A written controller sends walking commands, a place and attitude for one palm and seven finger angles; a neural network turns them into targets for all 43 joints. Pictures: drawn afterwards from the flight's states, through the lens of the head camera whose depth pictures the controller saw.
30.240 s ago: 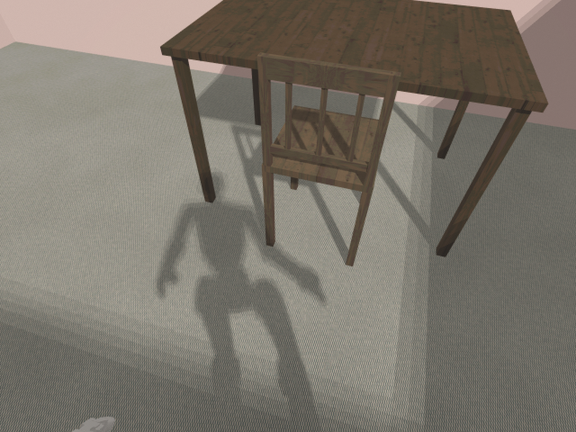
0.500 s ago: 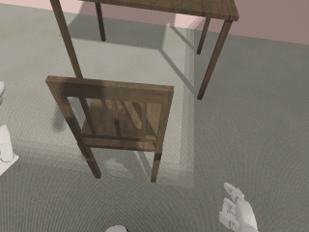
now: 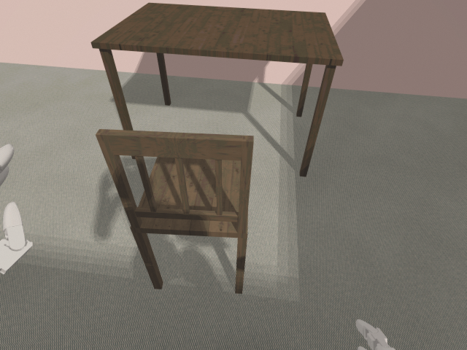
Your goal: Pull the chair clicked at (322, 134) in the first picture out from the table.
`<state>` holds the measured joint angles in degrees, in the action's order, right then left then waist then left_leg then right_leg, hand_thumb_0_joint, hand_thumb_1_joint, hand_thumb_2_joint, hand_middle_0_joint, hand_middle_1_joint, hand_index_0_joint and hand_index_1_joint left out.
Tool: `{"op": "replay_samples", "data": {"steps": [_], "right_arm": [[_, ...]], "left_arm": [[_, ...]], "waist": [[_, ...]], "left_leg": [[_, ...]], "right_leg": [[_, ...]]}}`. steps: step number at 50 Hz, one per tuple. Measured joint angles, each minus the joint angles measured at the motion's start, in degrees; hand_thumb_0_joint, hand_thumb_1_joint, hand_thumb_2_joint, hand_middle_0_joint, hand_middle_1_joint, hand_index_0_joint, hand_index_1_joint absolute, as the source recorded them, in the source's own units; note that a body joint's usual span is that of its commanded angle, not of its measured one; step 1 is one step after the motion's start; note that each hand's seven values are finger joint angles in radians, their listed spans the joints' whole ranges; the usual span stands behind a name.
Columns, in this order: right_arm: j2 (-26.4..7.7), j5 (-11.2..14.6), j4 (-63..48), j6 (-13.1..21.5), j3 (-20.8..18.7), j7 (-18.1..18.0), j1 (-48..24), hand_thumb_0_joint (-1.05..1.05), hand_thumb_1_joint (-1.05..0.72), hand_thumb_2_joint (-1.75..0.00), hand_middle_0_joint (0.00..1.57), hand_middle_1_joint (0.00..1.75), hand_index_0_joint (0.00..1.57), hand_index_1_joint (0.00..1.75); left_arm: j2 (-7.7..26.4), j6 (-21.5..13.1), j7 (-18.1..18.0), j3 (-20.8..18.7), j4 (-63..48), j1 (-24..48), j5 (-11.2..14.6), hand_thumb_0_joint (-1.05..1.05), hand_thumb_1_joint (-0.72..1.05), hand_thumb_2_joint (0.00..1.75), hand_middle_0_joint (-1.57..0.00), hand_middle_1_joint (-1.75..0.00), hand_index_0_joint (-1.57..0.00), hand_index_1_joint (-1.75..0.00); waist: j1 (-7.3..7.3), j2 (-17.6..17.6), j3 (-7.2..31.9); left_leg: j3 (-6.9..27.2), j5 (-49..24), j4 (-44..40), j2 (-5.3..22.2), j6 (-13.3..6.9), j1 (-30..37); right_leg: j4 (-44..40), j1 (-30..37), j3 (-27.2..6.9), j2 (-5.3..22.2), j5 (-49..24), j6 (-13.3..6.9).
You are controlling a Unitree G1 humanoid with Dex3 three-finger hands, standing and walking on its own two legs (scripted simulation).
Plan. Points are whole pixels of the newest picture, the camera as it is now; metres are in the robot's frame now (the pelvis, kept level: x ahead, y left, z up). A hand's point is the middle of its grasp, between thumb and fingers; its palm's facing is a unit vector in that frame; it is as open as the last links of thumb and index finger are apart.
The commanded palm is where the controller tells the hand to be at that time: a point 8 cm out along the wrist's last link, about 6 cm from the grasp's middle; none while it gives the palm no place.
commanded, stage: stop stepping back and stand still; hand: left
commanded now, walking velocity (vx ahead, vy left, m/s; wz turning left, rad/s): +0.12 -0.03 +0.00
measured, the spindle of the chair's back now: (182, 186) +0.57 +0.17 -0.10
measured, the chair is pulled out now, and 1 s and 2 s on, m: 0.65 0.65 0.65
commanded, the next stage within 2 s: let the arm hang, fingers relaxed in 0.18 s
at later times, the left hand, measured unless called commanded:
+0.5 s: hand out of the picture +0.16 +0.19 -0.12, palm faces +0.02 -0.97 -0.23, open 7.4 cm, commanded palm none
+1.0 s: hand out of the picture -0.01 +0.19 -0.16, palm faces +0.02 -0.97 -0.25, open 7.4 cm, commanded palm none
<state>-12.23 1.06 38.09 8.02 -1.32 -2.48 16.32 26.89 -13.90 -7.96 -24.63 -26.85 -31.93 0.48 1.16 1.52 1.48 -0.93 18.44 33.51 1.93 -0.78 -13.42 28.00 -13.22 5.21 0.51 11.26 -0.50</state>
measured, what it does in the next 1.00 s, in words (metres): stands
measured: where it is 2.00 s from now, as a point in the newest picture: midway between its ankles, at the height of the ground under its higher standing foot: outside the picture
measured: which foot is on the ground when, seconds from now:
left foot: down 0.00-1.00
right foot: down 0.00-1.00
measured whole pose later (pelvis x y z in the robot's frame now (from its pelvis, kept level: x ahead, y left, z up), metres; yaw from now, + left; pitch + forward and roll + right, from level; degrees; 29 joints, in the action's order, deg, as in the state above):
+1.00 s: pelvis +0.01 +0.00 +0.01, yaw +1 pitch -2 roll +0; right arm -7.6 -0.9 59.1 -0.8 0.7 -0.8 21.7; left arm 11.4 1.0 -1.6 0.8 60.2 -19.1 -0.4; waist 0.0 1.4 -2.7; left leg -0.3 13.9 26.1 0.2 -0.3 -10.6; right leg 25.4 -12.3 3.9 1.0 11.6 -0.7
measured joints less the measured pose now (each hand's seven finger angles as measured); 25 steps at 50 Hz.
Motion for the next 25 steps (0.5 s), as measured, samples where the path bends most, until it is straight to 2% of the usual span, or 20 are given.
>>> {"op": "replay_samples", "data": {"steps": [3,5,7,9,13,15,17,21,25], "right_arm": [[0.3,0.1,0.6,-1.7,0.3,-0.1,-0.7,0.01,-0.9,-0.9,0.2,0.3,0.21,0.3],[0.4,-0.1,0.6,-2.0,0.8,-0.5,-1.1,0.01,-0.9,-0.9,0.21,0.3,0.21,0.3],[0.4,-0.2,0.3,-1.8,1.2,-0.8,-1.2,0.01,-0.9,-0.9,0.21,0.3,0.21,0.3],[0.8,-0.1,0.3,-1.6,1.4,-1.0,-1.3,0.01,-0.9,-0.9,0.21,0.3,0.21,0.3],[1.7,-0.2,0.2,-1.1,1.7,-0.9,-1.2,0.01,-0.9,-0.9,0.21,0.3,0.21,0.3],[1.6,-0.7,0.8,-0.2,1.2,0.2,-1.6,0.01,-0.9,-0.9,0.21,0.3,0.21,0.3],[0.4,-1.4,2.7,-1.6,0.0,2.0,-3.0,0.01,-0.9,-0.9,0.21,0.3,0.21,0.3],[-0.7,-2.4,5.8,-6.1,-0.2,3.2,-5.2,0.01,-0.9,-0.9,0.2,0.3,0.21,0.3],[1.1,-2.7,7.9,-7.5,1.3,3.3,-4.3,0.01,-0.91,-0.9,0.2,0.3,0.21,0.3]], "left_arm": [[-1.6,0.8,-0.3,-0.2,3.2,0.2,0.6,0.01,0.88,0.9,-0.22,-0.3,-0.22,-0.3],[-3.3,2.0,-0.7,0.2,4.8,0.7,1.0,0.01,0.88,0.9,-0.21,-0.3,-0.21,-0.3],[-5.0,3.2,-1.1,1.2,5.6,1.6,1.0,0.01,0.89,0.9,-0.21,-0.3,-0.21,-0.3],[-6.0,4.2,-1.2,2.5,5.7,2.5,0.7,0.01,0.89,0.9,-0.21,-0.3,-0.21,-0.3],[-6.6,4.9,-1.2,4.3,3.5,2.3,0.0,0.02,0.89,0.9,-0.21,-0.3,-0.21,-0.3],[-5.9,3.6,-0.3,5.3,4.4,3.3,-1.1,0.02,0.89,0.9,-0.21,-0.3,-0.21,-0.3],[-6.0,5.2,2.8,9.3,14.1,8.1,-2.2,0.01,0.89,0.9,-0.21,-0.3,-0.21,-0.3],[-10.8,13.3,6.3,17.7,40.5,15.2,-2.4,0.0,0.9,0.9,-0.2,-0.3,-0.2,-0.3],[-15.6,17.2,7.5,23.6,59.7,16.6,-2.1,0.01,0.9,0.9,-0.2,-0.3,-0.2,-0.3]], "waist": [[-1.2,0.4,1.0],[-1.6,0.0,0.7],[-1.75,-0.3,-0.2],[-1.81,-0.9,-0.8],[-1.72,-1.8,-0.7],[-1.78,-1.5,-0.3],[-2.08,-0.4,0.5],[-0.74,1.1,0.9],[0.54,-2.0,-1.5]], "left_leg": [[-0.2,4.7,0.8,-0.4,-0.8,-0.8],[-0.6,2.6,-1.0,-0.8,-1.0,-0.1],[-0.6,-2.6,-3.0,-1.0,-0.7,0.8],[-0.4,-3.6,-3.4,-1.4,-0.2,1.4],[0.3,-2.2,-3.7,-1.4,0.1,2.0],[0.8,-1.9,-2.8,-1.1,0.4,0.8],[1.4,-0.9,-0.2,-1.6,0.5,-1.8],[1.4,0.8,2.6,-2.8,-0.1,-3.7],[0.7,0.3,0.9,-3.3,0.0,-1.6]], "right_leg": [[0.2,-1.0,-0.8,-0.1,1.7,-0.6],[0.2,-1.1,-1.3,0.3,1.8,-0.5],[0.9,-1.1,-1.6,0.3,2.4,-0.2],[1.6,-0.8,-1.9,0.5,2.8,0.2],[0.3,0.3,-1.7,0.2,1.5,0.1],[0.3,-0.2,-1.2,0.0,1.9,-0.2],[3.2,-2.7,-0.6,0.5,3.4,-0.1],[7.5,-5.2,-0.7,1.9,6.0,0.5],[7.6,-4.1,-1.4,2.4,6.3,0.6]]}}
